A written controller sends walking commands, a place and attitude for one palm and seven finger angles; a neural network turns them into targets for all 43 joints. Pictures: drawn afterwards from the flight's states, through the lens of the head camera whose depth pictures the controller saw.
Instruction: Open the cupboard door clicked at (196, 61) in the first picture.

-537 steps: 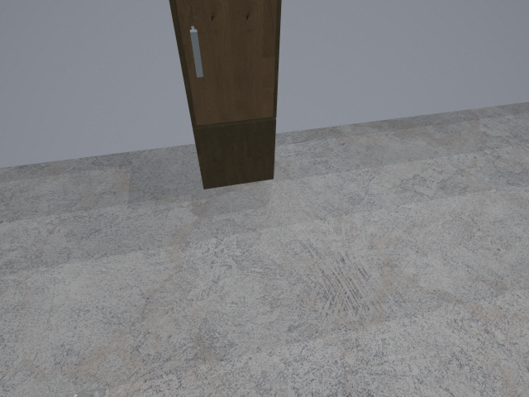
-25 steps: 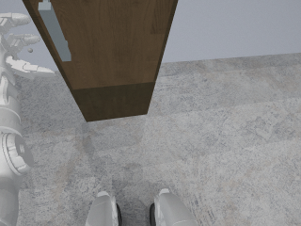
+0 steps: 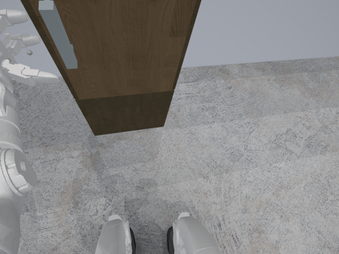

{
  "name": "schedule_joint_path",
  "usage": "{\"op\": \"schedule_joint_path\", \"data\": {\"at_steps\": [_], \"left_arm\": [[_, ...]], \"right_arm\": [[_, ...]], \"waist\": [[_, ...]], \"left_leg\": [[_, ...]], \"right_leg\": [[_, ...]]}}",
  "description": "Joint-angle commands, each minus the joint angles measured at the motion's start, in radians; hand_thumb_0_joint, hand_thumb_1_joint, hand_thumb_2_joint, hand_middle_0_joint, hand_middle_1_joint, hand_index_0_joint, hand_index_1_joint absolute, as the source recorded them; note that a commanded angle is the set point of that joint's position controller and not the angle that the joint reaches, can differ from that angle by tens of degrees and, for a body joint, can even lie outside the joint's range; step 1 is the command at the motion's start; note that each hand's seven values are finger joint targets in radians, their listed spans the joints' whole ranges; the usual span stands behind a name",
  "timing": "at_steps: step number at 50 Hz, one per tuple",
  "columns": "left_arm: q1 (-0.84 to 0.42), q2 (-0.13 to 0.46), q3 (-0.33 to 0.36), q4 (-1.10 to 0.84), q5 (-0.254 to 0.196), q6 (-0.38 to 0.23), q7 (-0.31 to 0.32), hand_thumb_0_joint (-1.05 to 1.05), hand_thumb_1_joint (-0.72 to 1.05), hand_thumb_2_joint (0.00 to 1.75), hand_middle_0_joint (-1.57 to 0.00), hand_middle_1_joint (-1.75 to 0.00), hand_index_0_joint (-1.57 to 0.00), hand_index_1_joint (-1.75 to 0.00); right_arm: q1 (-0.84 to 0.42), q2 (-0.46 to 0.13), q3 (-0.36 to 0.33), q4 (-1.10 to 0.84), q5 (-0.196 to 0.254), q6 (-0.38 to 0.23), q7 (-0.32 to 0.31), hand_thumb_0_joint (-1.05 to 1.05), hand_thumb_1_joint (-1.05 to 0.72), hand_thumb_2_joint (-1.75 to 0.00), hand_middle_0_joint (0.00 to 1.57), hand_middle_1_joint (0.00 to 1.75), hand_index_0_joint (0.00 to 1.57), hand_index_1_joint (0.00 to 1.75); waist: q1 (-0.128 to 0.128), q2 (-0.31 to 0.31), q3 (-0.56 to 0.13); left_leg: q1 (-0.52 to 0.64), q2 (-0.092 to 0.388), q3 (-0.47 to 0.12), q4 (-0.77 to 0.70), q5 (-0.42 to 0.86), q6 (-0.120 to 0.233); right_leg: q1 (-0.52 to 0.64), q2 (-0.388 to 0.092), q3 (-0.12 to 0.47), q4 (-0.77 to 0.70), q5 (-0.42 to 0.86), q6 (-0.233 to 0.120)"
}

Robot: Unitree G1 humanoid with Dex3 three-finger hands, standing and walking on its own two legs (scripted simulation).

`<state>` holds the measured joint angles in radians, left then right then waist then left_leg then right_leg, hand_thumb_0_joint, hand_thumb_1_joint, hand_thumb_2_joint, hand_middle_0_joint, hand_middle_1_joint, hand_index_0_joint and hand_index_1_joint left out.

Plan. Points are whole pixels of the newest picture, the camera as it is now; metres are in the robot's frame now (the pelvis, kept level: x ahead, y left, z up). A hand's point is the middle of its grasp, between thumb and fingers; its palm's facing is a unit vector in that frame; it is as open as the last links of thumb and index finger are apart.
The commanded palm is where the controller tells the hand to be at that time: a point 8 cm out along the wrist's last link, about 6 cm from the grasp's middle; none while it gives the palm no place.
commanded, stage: move the hooked fingers beside the handle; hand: left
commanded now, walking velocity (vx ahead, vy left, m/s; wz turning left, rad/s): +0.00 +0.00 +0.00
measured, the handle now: (61, 32) +0.60 +0.19 +0.07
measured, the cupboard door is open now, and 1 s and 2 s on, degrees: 0 0 0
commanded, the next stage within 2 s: slide the fingers in behind the handle in 0.40 s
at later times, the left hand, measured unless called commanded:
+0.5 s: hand (35, 51) +0.54 +0.23 +0.07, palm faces +0.09 -1.00 -0.03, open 14.0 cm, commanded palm +0.52 +0.26 +0.06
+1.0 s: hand (49, 52) +0.54 +0.20 +0.07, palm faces +0.09 -1.00 -0.01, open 14.0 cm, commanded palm +0.52 +0.24 +0.06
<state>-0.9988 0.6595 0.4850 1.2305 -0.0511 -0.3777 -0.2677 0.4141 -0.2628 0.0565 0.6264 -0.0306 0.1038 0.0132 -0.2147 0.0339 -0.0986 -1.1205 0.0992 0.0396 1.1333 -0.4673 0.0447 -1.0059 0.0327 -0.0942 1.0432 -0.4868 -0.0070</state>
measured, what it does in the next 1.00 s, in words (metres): stands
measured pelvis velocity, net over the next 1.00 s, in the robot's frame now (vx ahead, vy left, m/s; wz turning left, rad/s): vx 0.00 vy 0.00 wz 0.01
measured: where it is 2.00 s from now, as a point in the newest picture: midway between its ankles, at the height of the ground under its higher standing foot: outside the picture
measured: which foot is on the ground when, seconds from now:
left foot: down 0.00-1.00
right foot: down 0.00-1.00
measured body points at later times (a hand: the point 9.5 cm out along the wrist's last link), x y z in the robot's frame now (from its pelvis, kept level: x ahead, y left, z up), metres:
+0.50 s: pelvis +0.00 +0.00 -0.01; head +0.16 +0.03 +0.41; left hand +0.53 +0.28 +0.07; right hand -0.03 -0.26 -0.11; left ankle +0.03 +0.09 -0.65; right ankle +0.00 -0.12 -0.65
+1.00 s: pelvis +0.00 +0.00 -0.01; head +0.15 +0.03 +0.42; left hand +0.53 +0.26 +0.07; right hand -0.02 -0.27 -0.11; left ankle +0.03 +0.09 -0.65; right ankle +0.00 -0.12 -0.65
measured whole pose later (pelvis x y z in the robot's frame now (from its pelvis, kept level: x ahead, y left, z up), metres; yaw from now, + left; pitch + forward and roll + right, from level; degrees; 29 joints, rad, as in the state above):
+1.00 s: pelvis +0.00 +0.00 -0.01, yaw +0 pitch +26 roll -5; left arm -1.03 0.59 0.43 1.24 -0.04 -0.39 -0.19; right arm 0.40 -0.26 0.05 0.63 -0.04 0.08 0.03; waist -0.22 0.04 -0.11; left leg -1.14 0.10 0.03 1.16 -0.47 0.04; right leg -1.03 0.03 -0.10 1.08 -0.50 -0.01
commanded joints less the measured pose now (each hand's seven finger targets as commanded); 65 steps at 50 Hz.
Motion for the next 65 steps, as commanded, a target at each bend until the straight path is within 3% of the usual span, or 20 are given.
{"op": "schedule_joint_path", "data": {"at_steps": [1, 5, 7, 10, 11, 15, 24, 32, 35, 39, 42, 45, 48, 52, 54, 56, 58, 61, 64, 65], "left_arm": [[-0.447, 0.231, -0.024, -0.191, -0.009, -0.056, -0.002, 0.00, -0.50, 0.30, -0.30, -1.20, -0.30, -1.20], [-0.459, 0.205, -0.031, -0.180, -0.017, -0.067, 0.009, 0.00, -0.50, 0.30, -0.30, -1.20, -0.30, -1.20], [-0.458, 0.233, -0.015, -0.146, -0.010, -0.062, 0.018, 0.00, -0.50, 0.30, -0.30, -1.20, -0.30, -1.20], [-0.474, 0.287, 0.012, -0.165, 0.006, -0.067, 0.026, 0.00, -0.50, 0.30, -0.30, -1.20, -0.30, -1.20], [-0.482, 0.261, -0.013, -0.162, 0.008, -0.066, 0.026, 0.00, -0.50, 0.30, -0.30, -1.20, -0.30, -1.20], [-0.490, 0.313, 0.027, -0.200, 0.008, -0.076, 0.022, 0.00, -0.50, 0.30, -0.30, -1.20, -0.30, -1.20], [-0.474, 0.266, -0.003, -0.197, -0.010, -0.054, 0.000, 0.00, -0.50, 0.30, -0.30, -1.20, -0.30, -1.20], [-0.477, 0.258, -0.011, -0.166, -0.006, -0.046, 0.018, 0.00, -0.50, 0.30, -0.30, -1.20, -0.30, -1.20], [-0.473, 0.279, 0.019, -0.217, -0.004, -0.069, 0.029, 0.00, -0.50, 0.30, -0.30, -1.20, -0.30, -1.20], [-0.429, 0.199, -0.019, -0.206, -0.012, -0.066, 0.036, 0.00, -0.50, 0.30, -0.30, -1.20, -0.30, -1.20], [-0.445, 0.216, -0.015, -0.169, -0.009, -0.046, 0.051, 0.00, -0.50, 0.30, -0.30, -1.20, -0.30, -1.20], [-0.509, 0.200, -0.028, -0.258, 0.001, -0.083, 0.070, 0.00, -0.50, 0.30, -0.30, -1.20, -0.30, -1.20], [-0.508, 0.145, -0.054, -0.224, -0.003, -0.096, 0.085, 0.00, -0.50, 0.30, -0.30, -1.20, -0.30, -1.20], [-0.488, 0.148, -0.056, -0.181, 0.011, -0.077, 0.097, 0.00, -0.50, 0.30, -0.30, -1.20, -0.30, -1.20], [-0.504, 0.120, -0.065, -0.218, 0.009, -0.088, 0.107, 0.00, -0.50, 0.30, -0.30, -1.20, -0.30, -1.20], [-0.484, 0.089, -0.076, -0.209, 0.005, -0.088, 0.116, 0.00, -0.50, 0.30, -0.30, -1.20, -0.30, -1.20], [-0.477, 0.117, -0.051, -0.176, 0.004, -0.084, 0.127, 0.00, -0.50, 0.30, -0.30, -1.20, -0.30, -1.20], [-0.515, 0.079, -0.091, -0.201, 0.022, -0.088, 0.144, 0.00, -0.50, 0.30, -0.30, -1.20, -0.30, -1.20], [-0.531, 0.109, -0.055, -0.214, 0.020, -0.106, 0.163, 0.00, -0.50, 0.30, -0.30, -1.20, -0.30, -1.20], [-0.518, 0.081, -0.074, -0.201, 0.022, -0.105, 0.165, 0.00, -0.50, 0.30, -0.30, -1.20, -0.30, -1.20]], "right_arm": [[0.199, -0.213, -0.074, -0.019, -0.003, -0.009, -0.022, 0.00, -0.90, -0.90, 0.20, 0.30, 0.20, 0.30], [0.195, -0.212, -0.075, -0.018, -0.005, -0.014, -0.019, 0.00, -0.90, -0.90, 0.20, 0.30, 0.20, 0.30], [0.194, -0.217, -0.072, -0.020, -0.005, -0.014, -0.021, 0.00, -0.90, -0.90, 0.20, 0.30, 0.20, 0.30], [0.192, -0.221, -0.070, -0.027, -0.008, -0.014, -0.022, 0.00, -0.90, -0.90, 0.20, 0.30, 0.20, 0.30], [0.188, -0.215, -0.066, -0.031, -0.006, -0.015, -0.020, 0.00, -0.90, -0.90, 0.20, 0.30, 0.20, 0.30], [0.191, -0.217, -0.067, -0.034, -0.006, -0.014, -0.020, 0.00, -0.90, -0.90, 0.20, 0.30, 0.20, 0.30], [0.195, -0.215, -0.069, -0.024, 0.000, -0.012, -0.022, 0.00, -0.90, -0.90, 0.20, 0.30, 0.20, 0.30], [0.204, -0.210, -0.064, -0.017, -0.002, -0.022, -0.021, 0.00, -0.90, -0.90, 0.20, 0.30, 0.20, 0.30], [0.210, -0.209, -0.070, -0.019, -0.009, -0.024, -0.017, 0.00, -0.90, -0.90, 0.20, 0.30, 0.20, 0.30], [0.203, -0.202, -0.076, -0.018, -0.006, -0.020, -0.007, 0.00, -0.90, -0.90, 0.20, 0.30, 0.20, 0.30], [0.198, -0.206, -0.071, -0.023, -0.002, -0.020, -0.010, 0.00, -0.90, -0.90, 0.20, 0.30, 0.20, 0.30], [0.197, -0.201, -0.075, -0.020, -0.010, -0.026, -0.008, 0.00, -0.90, -0.90, 0.20, 0.30, 0.20, 0.30], [0.202, -0.198, -0.077, -0.006, -0.013, -0.030, -0.004, 0.00, -0.90, -0.90, 0.20, 0.30, 0.20, 0.30], [0.198, -0.203, -0.076, -0.013, -0.013, -0.028, -0.002, 0.00, -0.90, -0.90, 0.20, 0.30, 0.20, 0.30], [0.200, -0.197, -0.079, -0.012, -0.017, -0.029, 0.002, 0.00, -0.90, -0.90, 0.20, 0.30, 0.20, 0.30], [0.197, -0.194, -0.082, -0.014, -0.016, -0.030, 0.006, 0.00, -0.90, -0.90, 0.20, 0.30, 0.20, 0.30], [0.205, -0.197, -0.077, -0.011, -0.018, -0.028, 0.006, 0.00, -0.90, -0.90, 0.20, 0.30, 0.20, 0.30], [0.197, -0.190, -0.078, -0.016, -0.018, -0.028, 0.009, 0.00, -0.90, -0.90, 0.20, 0.30, 0.20, 0.30], [0.203, -0.196, -0.082, -0.011, -0.023, -0.032, 0.008, 0.00, -0.90, -0.90, 0.20, 0.30, 0.20, 0.30], [0.200, -0.190, -0.081, -0.014, -0.021, -0.033, 0.011, 0.00, -0.90, -0.90, 0.20, 0.30, 0.20, 0.30]], "waist": [[-0.022, 0.198, -0.490], [-0.024, 0.208, -0.504], [-0.027, 0.168, -0.477], [-0.020, 0.192, -0.520], [-0.026, 0.190, -0.509], [-0.014, 0.209, -0.576], [-0.019, 0.215, -0.551], [-0.028, 0.167, -0.501], [-0.005, 0.209, -0.579], [-0.007, 0.202, -0.550], [-0.018, 0.146, -0.481], [-0.013, 0.231, -0.567], [-0.035, 0.183, -0.533], [-0.024, 0.185, -0.518], [-0.019, 0.216, -0.555], [-0.022, 0.190, -0.553], [-0.025, 0.147, -0.518], [-0.031, 0.174, -0.519], [-0.028, 0.163, -0.552], [-0.026, 0.160, -0.546]], "left_leg": [[0.573, -0.033, -0.128, -0.097, 0.442, -0.015], [0.599, -0.033, -0.140, -0.089, 0.468, -0.019], [0.545, -0.035, -0.136, -0.086, 0.428, -0.013], [0.543, -0.035, -0.132, -0.071, 0.448, -0.013], [0.528, -0.038, -0.127, -0.069, 0.436, -0.011], [0.542, -0.037, -0.124, -0.051, 0.483, -0.011], [0.555, -0.033, -0.129, -0.067, 0.450, -0.013], [0.464, -0.040, -0.112, -0.067, 0.394, -0.003], [0.532, -0.039, -0.120, -0.059, 0.470, -0.009], [0.552, -0.038, -0.115, -0.066, 0.478, -0.012], [0.461, -0.043, -0.108, -0.077, 0.382, -0.005], [0.563, -0.041, -0.122, -0.071, 0.441, -0.015], [0.558, -0.039, -0.129, -0.068, 0.441, -0.012], [0.529, -0.043, -0.126, -0.075, 0.400, -0.013], [0.579, -0.040, -0.132, -0.072, 0.447, -0.018], [0.574, -0.043, -0.129, -0.070, 0.453, -0.017], [0.525, -0.045, -0.125, -0.074, 0.433, -0.012], [0.526, -0.045, -0.124, -0.074, 0.410, -0.015], [0.542, -0.044, -0.129, -0.071, 0.424, -0.015], [0.525, -0.049, -0.122, -0.068, 0.414, -0.014]], "right_leg": [[0.027, 0.039, 0.035, -0.114, 0.292, -0.011], [-0.001, 0.040, 0.031, -0.104, 0.291, -0.013], [0.013, 0.038, 0.033, -0.103, 0.278, -0.011], [0.021, 0.034, 0.038, -0.087, 0.297, -0.011], [0.027, 0.035, 0.041, -0.089, 0.297, -0.009], [0.054, 0.037, 0.046, -0.073, 0.344, -0.009], [0.035, 0.040, 0.039, -0.089, 0.312, -0.008], [0.071, 0.040, 0.048, -0.097, 0.304, -0.005], [0.079, 0.041, 0.045, -0.081, 0.349, -0.011], [0.066, 0.044, 0.040, -0.089, 0.354, -0.010], [0.083, 0.042, 0.045, -0.104, 0.303, -0.005], [0.050, 0.040, 0.042, -0.088, 0.315, -0.012], [0.031, 0.043, 0.038, -0.090, 0.311, -0.011], [0.029, 0.038, 0.038, -0.091, 0.280, -0.012], [0.020, 0.039, 0.033, -0.083, 0.302, -0.014], [0.030, 0.040, 0.034, -0.087, 0.315, -0.012], [0.056, 0.042, 0.035, -0.088, 0.319, -0.011], [0.033, 0.038, 0.037, -0.086, 0.299, -0.010], [0.039, 0.038, 0.037, -0.081, 0.304, -0.011], [0.045, 0.039, 0.039, -0.082, 0.304, -0.010]]}}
